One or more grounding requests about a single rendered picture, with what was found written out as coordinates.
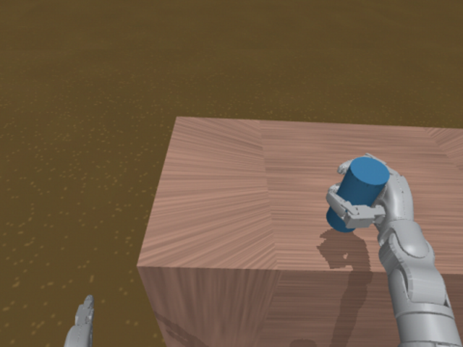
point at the right robot arm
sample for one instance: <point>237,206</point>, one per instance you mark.
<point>420,302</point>

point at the right robot hand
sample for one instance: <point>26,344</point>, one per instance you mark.
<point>394,202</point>

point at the can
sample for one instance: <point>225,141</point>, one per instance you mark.
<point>361,184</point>

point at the left robot hand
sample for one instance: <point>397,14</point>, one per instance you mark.
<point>81,334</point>

